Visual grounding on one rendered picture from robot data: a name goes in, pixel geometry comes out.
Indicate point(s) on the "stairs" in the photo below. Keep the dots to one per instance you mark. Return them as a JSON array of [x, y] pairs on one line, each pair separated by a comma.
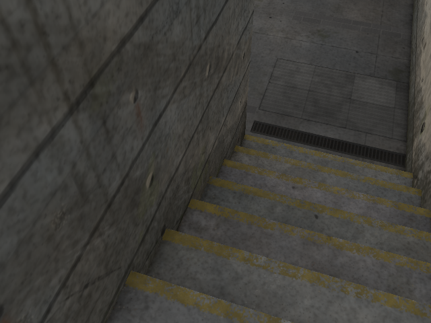
[[286, 234]]

